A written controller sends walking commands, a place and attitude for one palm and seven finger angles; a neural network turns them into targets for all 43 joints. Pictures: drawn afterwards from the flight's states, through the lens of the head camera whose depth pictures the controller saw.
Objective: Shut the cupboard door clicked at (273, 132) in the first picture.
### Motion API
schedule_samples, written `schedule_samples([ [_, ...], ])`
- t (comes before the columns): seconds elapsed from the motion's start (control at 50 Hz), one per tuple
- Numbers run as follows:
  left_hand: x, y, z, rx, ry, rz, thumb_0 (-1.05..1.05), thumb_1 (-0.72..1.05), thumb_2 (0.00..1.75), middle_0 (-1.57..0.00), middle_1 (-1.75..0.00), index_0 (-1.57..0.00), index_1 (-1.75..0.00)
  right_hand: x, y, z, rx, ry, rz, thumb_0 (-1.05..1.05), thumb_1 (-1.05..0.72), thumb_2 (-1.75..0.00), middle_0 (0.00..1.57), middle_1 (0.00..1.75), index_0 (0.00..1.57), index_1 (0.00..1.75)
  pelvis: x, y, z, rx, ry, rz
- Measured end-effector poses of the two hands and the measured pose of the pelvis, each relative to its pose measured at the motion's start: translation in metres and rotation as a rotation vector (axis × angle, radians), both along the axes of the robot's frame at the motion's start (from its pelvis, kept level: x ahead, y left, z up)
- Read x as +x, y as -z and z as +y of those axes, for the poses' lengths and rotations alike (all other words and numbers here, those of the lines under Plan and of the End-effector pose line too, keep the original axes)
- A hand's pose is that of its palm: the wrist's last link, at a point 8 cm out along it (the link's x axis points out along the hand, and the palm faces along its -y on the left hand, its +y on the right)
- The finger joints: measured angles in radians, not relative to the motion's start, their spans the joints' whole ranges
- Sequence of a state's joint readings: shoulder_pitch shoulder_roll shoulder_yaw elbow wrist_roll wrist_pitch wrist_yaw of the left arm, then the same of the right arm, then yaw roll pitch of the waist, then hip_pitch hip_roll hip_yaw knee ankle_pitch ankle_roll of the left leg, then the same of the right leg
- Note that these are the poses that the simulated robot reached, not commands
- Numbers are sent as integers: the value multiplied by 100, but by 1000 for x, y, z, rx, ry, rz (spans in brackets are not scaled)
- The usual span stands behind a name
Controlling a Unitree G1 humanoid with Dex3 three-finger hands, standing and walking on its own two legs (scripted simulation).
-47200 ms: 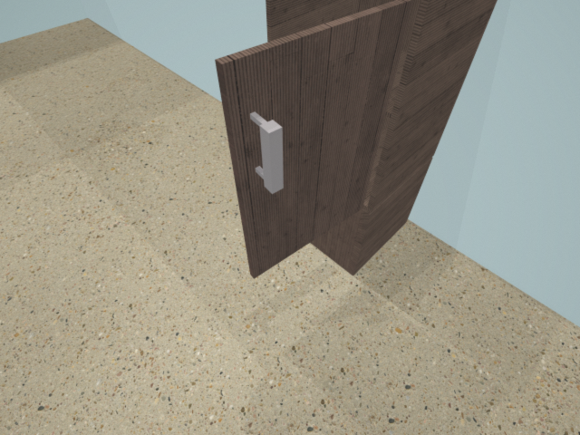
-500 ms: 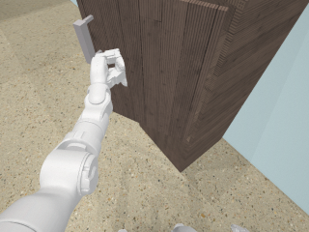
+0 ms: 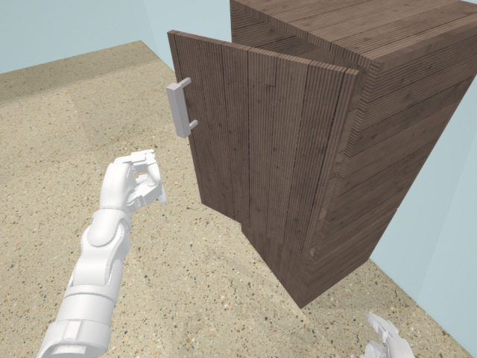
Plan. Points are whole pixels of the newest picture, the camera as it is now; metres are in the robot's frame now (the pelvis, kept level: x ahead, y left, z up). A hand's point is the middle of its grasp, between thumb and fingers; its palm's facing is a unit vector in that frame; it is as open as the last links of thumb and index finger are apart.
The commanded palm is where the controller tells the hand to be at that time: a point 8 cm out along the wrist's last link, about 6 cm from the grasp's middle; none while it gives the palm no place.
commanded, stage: draw the hand back to the body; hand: left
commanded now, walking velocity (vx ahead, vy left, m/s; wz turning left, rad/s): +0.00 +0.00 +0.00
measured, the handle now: (185, 107) +0.65 +0.16 +0.09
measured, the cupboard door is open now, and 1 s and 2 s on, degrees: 25 25 25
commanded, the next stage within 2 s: step back with the hand held close in 1.02 s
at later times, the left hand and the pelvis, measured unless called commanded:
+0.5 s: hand (55, 240) +0.24 +0.25 +0.16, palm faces +0.37 -0.87 -0.34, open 5.0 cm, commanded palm +0.18 +0.30 +0.18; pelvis +0.02 +0.01 +0.01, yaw +1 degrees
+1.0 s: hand (14, 270) +0.19 +0.28 +0.16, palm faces +0.47 -0.80 -0.38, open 7.4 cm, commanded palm +0.14 +0.31 +0.18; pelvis +0.01 +0.01 +0.01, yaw +1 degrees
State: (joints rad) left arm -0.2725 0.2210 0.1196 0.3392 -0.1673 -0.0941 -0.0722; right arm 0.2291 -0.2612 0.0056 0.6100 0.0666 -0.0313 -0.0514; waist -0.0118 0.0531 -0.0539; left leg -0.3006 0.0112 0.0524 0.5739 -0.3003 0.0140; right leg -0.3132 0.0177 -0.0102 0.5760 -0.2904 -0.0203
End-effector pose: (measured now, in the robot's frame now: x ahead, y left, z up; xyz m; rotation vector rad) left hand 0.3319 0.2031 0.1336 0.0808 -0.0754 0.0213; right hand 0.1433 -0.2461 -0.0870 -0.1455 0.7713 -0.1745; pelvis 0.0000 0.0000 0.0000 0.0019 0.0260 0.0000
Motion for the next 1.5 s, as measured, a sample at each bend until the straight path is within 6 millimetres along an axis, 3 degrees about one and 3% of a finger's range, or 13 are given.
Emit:
schedule_samples([
  [0.12, -44, -8, 21, 107, -92, -20, 1, 90, 90, -113, -131, -113, -131, 50, -28, 25, 2, -70, -108, 1, -90, -90, 20, 30, 19, 30, 4, -7, 3, -1, -9, -46],
  [0.24, -79, -12, 48, 157, -199, -6, 1, 89, 90, -98, -115, -98, -115, 71, -35, 50, 7, -152, -119, 1, -90, -90, 20, 30, 20, 30, 9, -12, 7, -5, -24, -77],
  [0.42, -119, -34, 76, 244, -306, -36, 1, 89, 90, -74, -89, -74, -88, 62, -19, 65, 36, -181, -53, 1, -90, -90, 20, 30, 20, 30, 17, -13, 14, -6, -29, -93],
  [0.6, -158, -45, 107, 341, -416, -19, 1, 89, 90, -49, -62, -50, -62, 43, -9, 52, 22, -136, -6, 1, -90, -90, 20, 30, 20, 30, 19, -13, 15, -8, -23, -93],
  [0.74, -190, -56, 121, 401, -495, -36, 1, 89, 90, -32, -42, -32, -42, 42, -11, 40, -9, -126, -33, 1, -90, -90, 20, 30, 20, 30, 16, -12, 15, -8, -28, -97],
  [0.94, -188, -43, 113, 334, -485, -43, 1, 89, 90, -22, -32, -22, -32, 49, -22, 41, -25, -139, -90, 1, -90, -90, 20, 30, 20, 30, 8, -12, 11, -6, -28, -105],
  [1.22, -183, -57, 113, 390, -463, -84, 1, 89, 90, -21, -30, -21, -30, 43, -18, 42, 0, -128, -72, 1, -90, -90, 20, 30, 20, 30, 9, -12, 11, -18, -18, -80],
  [1.5, -172, -50, 124, 464, -338, -86, 1, 89, 90, -21, -30, -21, -30, 11, -22, 27, -69, 17, -1, 1, -90, -90, 20, 30, 20, 30, -9, -7, 31, -12, 15, -20],
])
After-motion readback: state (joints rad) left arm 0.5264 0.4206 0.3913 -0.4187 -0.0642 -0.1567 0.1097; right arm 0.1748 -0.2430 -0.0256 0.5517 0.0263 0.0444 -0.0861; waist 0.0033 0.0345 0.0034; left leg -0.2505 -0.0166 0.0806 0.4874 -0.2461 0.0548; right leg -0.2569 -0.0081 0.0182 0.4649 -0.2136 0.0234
